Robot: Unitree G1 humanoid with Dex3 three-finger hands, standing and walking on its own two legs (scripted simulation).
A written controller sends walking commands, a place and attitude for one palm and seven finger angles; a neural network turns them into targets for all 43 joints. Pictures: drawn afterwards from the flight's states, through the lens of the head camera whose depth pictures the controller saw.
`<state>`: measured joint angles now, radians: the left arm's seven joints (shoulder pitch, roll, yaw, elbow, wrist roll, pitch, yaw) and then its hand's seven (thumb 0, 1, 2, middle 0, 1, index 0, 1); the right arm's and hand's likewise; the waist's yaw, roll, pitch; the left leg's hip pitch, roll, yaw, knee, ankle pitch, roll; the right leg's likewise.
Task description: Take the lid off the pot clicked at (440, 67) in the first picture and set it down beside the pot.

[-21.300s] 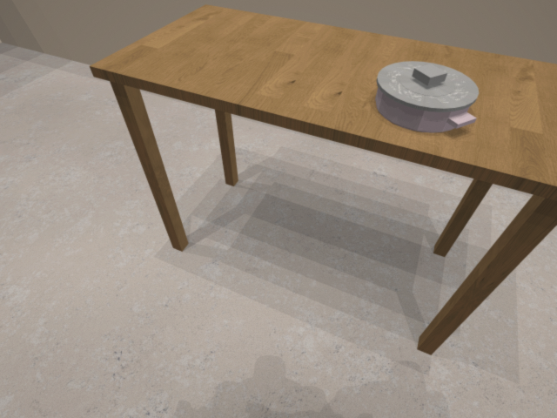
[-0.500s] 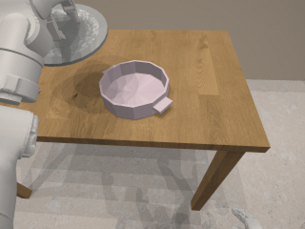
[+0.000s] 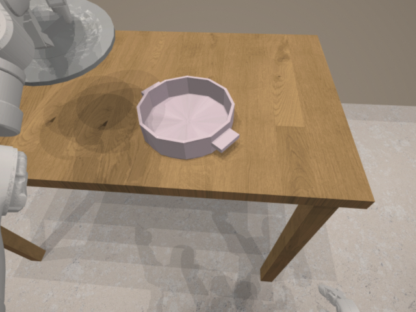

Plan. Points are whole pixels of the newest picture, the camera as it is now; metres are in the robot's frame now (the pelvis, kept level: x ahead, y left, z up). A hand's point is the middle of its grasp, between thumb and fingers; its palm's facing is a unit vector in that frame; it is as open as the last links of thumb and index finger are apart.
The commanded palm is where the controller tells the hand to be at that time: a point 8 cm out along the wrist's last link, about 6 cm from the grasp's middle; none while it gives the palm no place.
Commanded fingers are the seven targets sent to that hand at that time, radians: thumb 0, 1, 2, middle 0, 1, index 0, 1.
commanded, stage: move the lid sideways beside the pot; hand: left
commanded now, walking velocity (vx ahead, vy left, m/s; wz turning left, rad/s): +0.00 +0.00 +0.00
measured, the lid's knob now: (42, 24) +0.50 +0.27 +0.28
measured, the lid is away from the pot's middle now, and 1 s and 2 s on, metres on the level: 0.22 0.22 0.21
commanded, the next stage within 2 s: lower the lid onto the table in 0.20 s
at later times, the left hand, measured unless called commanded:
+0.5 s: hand (31, 33) +0.46 +0.27 +0.29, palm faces -0.14 -0.10 -0.98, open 8.4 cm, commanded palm +0.43 +0.27 +0.36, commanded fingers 0.00 0.45 1.22 -0.80 -0.87 -0.86 -0.89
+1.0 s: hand (43, 58) +0.45 +0.26 +0.26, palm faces -0.21 -0.10 -0.97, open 8.4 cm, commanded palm +0.44 +0.27 +0.32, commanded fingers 0.00 0.45 1.22 -0.80 -0.87 -0.86 -0.89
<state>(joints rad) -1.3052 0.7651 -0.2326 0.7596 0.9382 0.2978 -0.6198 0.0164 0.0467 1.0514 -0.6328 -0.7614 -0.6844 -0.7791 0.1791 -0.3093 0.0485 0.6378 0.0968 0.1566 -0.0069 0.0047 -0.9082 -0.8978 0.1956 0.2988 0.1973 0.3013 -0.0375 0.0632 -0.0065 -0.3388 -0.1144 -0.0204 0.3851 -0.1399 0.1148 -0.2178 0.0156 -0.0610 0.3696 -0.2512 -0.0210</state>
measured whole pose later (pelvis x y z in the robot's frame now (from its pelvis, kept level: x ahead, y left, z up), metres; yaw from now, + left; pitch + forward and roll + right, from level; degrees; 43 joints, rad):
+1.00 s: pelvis -0.01 +0.00 +0.00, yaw +0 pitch +4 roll -2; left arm -1.21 0.76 -0.20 0.82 0.92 0.27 -0.60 0.02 0.05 1.05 -0.63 -0.76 -0.68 -0.78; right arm 0.18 -0.30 0.06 0.65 0.10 0.16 -0.01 0.00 -0.91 -0.90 0.20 0.30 0.20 0.30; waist -0.05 0.06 0.00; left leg -0.34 -0.10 -0.02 0.42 -0.15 0.11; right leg -0.22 0.03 -0.06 0.39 -0.25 -0.03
